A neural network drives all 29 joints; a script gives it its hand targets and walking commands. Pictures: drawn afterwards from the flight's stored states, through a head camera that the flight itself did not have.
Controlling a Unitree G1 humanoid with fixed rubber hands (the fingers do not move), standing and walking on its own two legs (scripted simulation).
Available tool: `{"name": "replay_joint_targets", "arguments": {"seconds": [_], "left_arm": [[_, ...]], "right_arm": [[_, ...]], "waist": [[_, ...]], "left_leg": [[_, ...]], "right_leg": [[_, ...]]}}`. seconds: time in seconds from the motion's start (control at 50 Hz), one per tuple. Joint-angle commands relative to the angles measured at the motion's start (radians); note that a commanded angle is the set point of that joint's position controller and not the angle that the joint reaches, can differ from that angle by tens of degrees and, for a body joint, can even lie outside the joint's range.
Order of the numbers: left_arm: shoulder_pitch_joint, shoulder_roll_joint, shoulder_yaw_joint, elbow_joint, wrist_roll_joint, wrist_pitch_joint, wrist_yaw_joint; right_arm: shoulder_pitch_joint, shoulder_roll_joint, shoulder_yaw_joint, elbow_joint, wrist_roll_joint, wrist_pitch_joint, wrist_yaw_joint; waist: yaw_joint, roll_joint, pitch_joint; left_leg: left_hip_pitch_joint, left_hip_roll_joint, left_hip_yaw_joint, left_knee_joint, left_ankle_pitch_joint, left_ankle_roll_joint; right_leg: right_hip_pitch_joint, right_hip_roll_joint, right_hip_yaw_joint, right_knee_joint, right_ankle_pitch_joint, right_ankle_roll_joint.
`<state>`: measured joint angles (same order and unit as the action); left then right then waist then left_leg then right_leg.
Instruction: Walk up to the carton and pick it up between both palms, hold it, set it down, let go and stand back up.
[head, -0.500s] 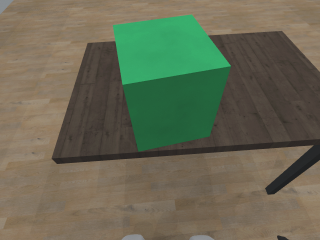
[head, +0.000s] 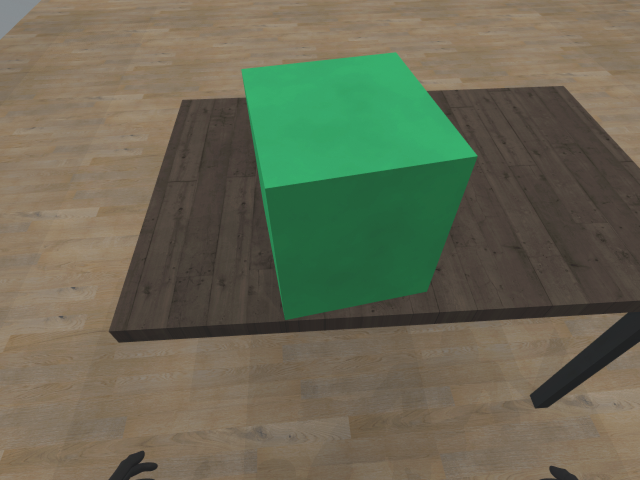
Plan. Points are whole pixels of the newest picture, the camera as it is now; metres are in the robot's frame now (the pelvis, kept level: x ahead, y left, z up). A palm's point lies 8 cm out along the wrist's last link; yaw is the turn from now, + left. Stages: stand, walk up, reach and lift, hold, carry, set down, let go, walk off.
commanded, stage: walk up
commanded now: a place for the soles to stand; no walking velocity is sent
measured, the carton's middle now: (340, 187) +0.52 -0.02 +0.06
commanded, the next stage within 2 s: reach and lift in 1.18 s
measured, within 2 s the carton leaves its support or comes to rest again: neither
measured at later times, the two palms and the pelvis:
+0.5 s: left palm out of the picture +0.08 +0.26 -0.11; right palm out of the picture +0.08 -0.33 -0.10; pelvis +0.00 -0.02 +0.00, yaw +0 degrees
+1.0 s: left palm out of the picture +0.10 +0.25 -0.11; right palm out of the picture +0.08 -0.34 -0.10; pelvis +0.00 -0.03 +0.00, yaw +0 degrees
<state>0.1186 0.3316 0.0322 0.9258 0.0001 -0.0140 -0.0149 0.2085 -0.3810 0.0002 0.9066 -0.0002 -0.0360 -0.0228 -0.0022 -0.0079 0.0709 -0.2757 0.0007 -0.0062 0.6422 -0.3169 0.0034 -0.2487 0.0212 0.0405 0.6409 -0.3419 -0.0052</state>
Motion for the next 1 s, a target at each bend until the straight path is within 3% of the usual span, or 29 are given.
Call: {"name": "replay_joint_targets", "arguments": {"seconds": [0.0,0.02,0.14,0.16,0.22,0.24,0.3,0.32,0.34,0.38,0.4,0.44,0.48,0.52,0.56,0.6,0.62,0.64,0.66,0.7,0.72,0.74,0.78,0.82,0.86,0.9,0.92,0.96,0.98], "left_arm": [[-0.033,0.234,0.052,-0.018,-0.001,-0.029,0.014],[-0.043,0.236,0.048,-0.019,0.001,-0.028,0.013],[-0.054,0.225,0.043,-0.017,0.003,-0.027,0.009],[-0.053,0.253,0.07,-0.042,0.024,-0.001,-0.005],[-0.04,0.229,0.075,-0.054,0.029,0.02,-0.012],[-0.025,0.234,0.081,-0.065,0.031,0.021,-0.015],[0.042,0.227,0.092,-0.057,0.038,0.022,-0.024],[0.06,0.23,0.092,-0.053,0.041,0.017,-0.026],[0.064,0.245,0.094,-0.05,0.047,0.015,-0.027],[-0.005,0.281,0.092,-0.082,0.037,0.002,-0.023],[-0.02,0.281,0.088,-0.09,0.029,0.003,-0.022],[-0.052,0.271,0.077,-0.102,0.033,0.007,-0.025],[-0.054,0.25,0.068,-0.107,0.028,0.011,-0.02],[-0.05,0.245,0.072,-0.116,0.024,0.016,-0.021],[-0.029,0.228,0.078,-0.103,0.023,0.025,-0.018],[0.015,0.238,0.086,-0.087,0.025,0.027,-0.015],[0.037,0.234,0.093,-0.085,0.03,0.026,-0.017],[0.061,0.222,0.093,-0.079,0.033,0.024,-0.019],[0.077,0.229,0.096,-0.068,0.037,0.019,-0.02],[0.034,0.271,0.093,-0.074,0.04,0.009,-0.023],[0.011,0.274,0.095,-0.084,0.032,0.006,-0.023],[0.005,0.271,0.088,-0.09,0.035,0.005,-0.021],[0.001,0.262,0.079,-0.083,0.031,0.007,-0.016],[-0.04,0.255,0.072,-0.101,0.022,0.015,-0.013],[-0.062,0.246,0.081,-0.116,0.023,0.02,-0.01],[-0.029,0.223,0.081,-0.102,0.024,0.028,-0.01],[-0.004,0.227,0.082,-0.092,0.024,0.029,-0.009],[0.044,0.229,0.094,-0.074,0.034,0.031,-0.014],[0.061,0.234,0.095,-0.071,0.036,0.026,-0.016]], "right_arm": [[-0.084,-0.21,-0.055,-0.015,-0.014,-0.037,0.001],[-0.085,-0.212,-0.052,-0.009,-0.012,-0.038,0.0],[-0.099,-0.211,-0.048,-0.01,-0.02,-0.04,0.005],[-0.049,-0.264,-0.069,-0.005,-0.021,-0.053,-0.012],[0.007,-0.318,-0.088,-0.014,-0.031,-0.065,-0.029],[0.0,-0.327,-0.094,-0.022,-0.035,-0.068,-0.03],[-0.044,-0.311,-0.088,-0.044,-0.036,-0.065,-0.026],[-0.059,-0.291,-0.082,-0.047,-0.032,-0.063,-0.026],[-0.06,-0.27,-0.078,-0.048,-0.031,-0.056,-0.023],[-0.055,-0.193,-0.064,-0.04,-0.011,-0.051,-0.024],[-0.033,-0.191,-0.064,-0.036,-0.01,-0.048,-0.024],[0.012,-0.192,-0.062,-0.022,-0.016,-0.049,-0.024],[0.037,-0.195,-0.063,-0.013,-0.015,-0.057,-0.023],[0.086,-0.24,-0.075,0.001,-0.016,-0.064,-0.029],[0.073,-0.292,-0.081,0.003,-0.019,-0.066,-0.037],[0.017,-0.318,-0.087,-0.013,-0.024,-0.063,-0.039],[-0.001,-0.317,-0.086,-0.023,-0.024,-0.062,-0.038],[-0.025,-0.309,-0.082,-0.027,-0.026,-0.059,-0.039],[-0.037,-0.28,-0.078,-0.035,-0.025,-0.057,-0.038],[-0.04,-0.225,-0.065,-0.04,-0.011,-0.049,-0.034],[-0.031,-0.196,-0.061,-0.034,-0.009,-0.042,-0.034],[-0.015,-0.202,-0.059,-0.028,-0.012,-0.04,-0.035],[0.015,-0.196,-0.054,-0.02,-0.007,-0.046,-0.032],[0.053,-0.201,-0.063,-0.008,-0.007,-0.058,-0.03],[0.106,-0.263,-0.083,0.001,-0.014,-0.061,-0.04],[0.082,-0.304,-0.087,-0.002,-0.019,-0.062,-0.045],[0.062,-0.317,-0.087,-0.011,-0.018,-0.061,-0.044],[0.013,-0.314,-0.084,-0.022,-0.022,-0.058,-0.045],[-0.002,-0.306,-0.081,-0.025,-0.023,-0.054,-0.044]], "waist": [[0.015,0.019,-0.125],[0.008,-0.009,-0.12],[0.013,0.024,-0.084],[-0.002,-0.029,-0.079],[-0.005,0.067,-0.052],[0.008,0.074,-0.044],[0.039,0.093,-0.028],[0.048,0.054,-0.034],[0.047,0.01,-0.019],[0.014,-0.146,-0.011],[0.007,-0.122,-0.032],[-0.01,-0.101,-0.016],[-0.017,-0.137,-0.028],[-0.032,-0.085,-0.069],[-0.016,0.036,-0.074],[0.018,0.073,-0.061],[0.029,0.052,-0.05],[0.045,0.054,-0.045],[0.053,0.007,-0.054],[0.029,-0.125,-0.031],[0.025,-0.16,-0.018],[0.023,-0.134,-0.009],[0.011,-0.153,-0.032],[-0.011,-0.134,-0.054],[-0.032,-0.064,-0.108],[-0.016,0.01,-0.122],[0.002,0.045,-0.094],[0.03,0.049,-0.073],[0.043,0.05,-0.058]], "left_leg": [[0.076,0.112,-0.141,-0.163,0.317,0.073],[0.074,0.115,-0.141,-0.169,0.292,0.073],[0.015,0.121,-0.169,-0.223,0.179,0.07],[0.043,0.163,-0.229,-0.222,0.15,0.104],[0.058,0.316,-0.426,-0.283,0.142,0.229],[0.027,0.337,-0.452,-0.29,0.139,0.245],[-0.087,0.296,-0.374,-0.265,0.054,0.2],[-0.103,0.261,-0.328,-0.234,0.032,0.17],[-0.112,0.188,-0.246,-0.184,0.017,0.122],[-0.093,0.0,-0.036,-0.001,0.002,0.036],[-0.052,-0.018,0.004,0.001,-0.06,0.019],[0.015,-0.01,0.015,-0.046,-0.05,0.028],[0.074,0.012,-0.028,-0.099,0.086,0.046],[0.166,0.1,-0.168,-0.152,0.186,0.09],[0.115,0.249,-0.358,-0.237,0.2,0.183],[0.05,0.321,-0.405,-0.24,0.239,0.236],[-0.001,0.316,-0.385,-0.234,0.224,0.233],[-0.03,0.288,-0.344,-0.209,0.202,0.207],[-0.046,0.238,-0.291,-0.154,0.188,0.169],[-0.091,0.031,-0.059,0.034,0.095,0.054],[-0.116,-0.019,0.017,0.056,-0.05,0.03],[-0.121,-0.015,0.024,0.064,-0.167,0.023],[-0.085,0.004,0.013,-0.015,-0.149,0.036],[0.063,0.02,-0.009,-0.11,0.135,0.042],[0.165,0.131,-0.179,-0.119,0.371,0.105],[0.163,0.276,-0.353,-0.172,0.358,0.217],[0.105,0.319,-0.388,-0.197,0.385,0.254],[0.038,0.325,-0.373,-0.181,0.326,0.245],[-0.022,0.283,-0.326,-0.164,0.269,0.208]], "right_leg": [[0.06,-0.121,0.114,-0.172,0.273,-0.067],[0.057,-0.119,0.113,-0.176,0.267,-0.066],[0.056,-0.105,0.107,-0.193,0.149,-0.06],[-0.012,-0.073,0.085,-0.102,0.167,-0.063],[-0.11,-0.031,0.022,0.074,-0.043,-0.037],[-0.102,-0.042,0.033,0.096,-0.103,-0.039],[-0.012,-0.054,0.037,0.03,-0.101,-0.058],[0.019,-0.056,0.048,-0.041,-0.063,-0.064],[0.031,-0.08,0.107,-0.154,-0.023,-0.076],[0.011,-0.205,0.294,-0.323,0.06,-0.152],[-0.007,-0.24,0.316,-0.318,0.07,-0.186],[-0.058,-0.228,0.287,-0.288,0.114,-0.188],[-0.074,-0.166,0.213,-0.245,0.159,-0.139],[-0.14,-0.116,0.157,-0.141,0.17,-0.089],[-0.116,-0.034,0.059,0.036,0.062,-0.041],[-0.078,-0.034,0.032,0.077,-0.097,-0.036],[-0.045,-0.041,0.035,0.064,-0.107,-0.046],[-0.017,-0.039,0.034,0.008,-0.062,-0.057],[0.017,-0.061,0.076,-0.078,0.026,-0.066],[0.035,-0.184,0.262,-0.288,0.131,-0.148],[0.052,-0.232,0.304,-0.317,0.144,-0.176],[0.059,-0.263,0.335,-0.304,0.213,-0.215],[0.09,-0.251,0.294,-0.268,0.301,-0.203],[0.007,-0.185,0.189,-0.203,0.35,-0.148],[-0.071,-0.093,0.102,-0.036,0.391,-0.074],[-0.112,-0.03,0.045,0.088,0.151,-0.036],[-0.088,-0.027,0.023,0.115,0.014,-0.025],[-0.048,-0.034,0.027,0.061,-0.089,-0.034],[-0.007,-0.04,0.045,-0.012,-0.034,-0.053]]}}
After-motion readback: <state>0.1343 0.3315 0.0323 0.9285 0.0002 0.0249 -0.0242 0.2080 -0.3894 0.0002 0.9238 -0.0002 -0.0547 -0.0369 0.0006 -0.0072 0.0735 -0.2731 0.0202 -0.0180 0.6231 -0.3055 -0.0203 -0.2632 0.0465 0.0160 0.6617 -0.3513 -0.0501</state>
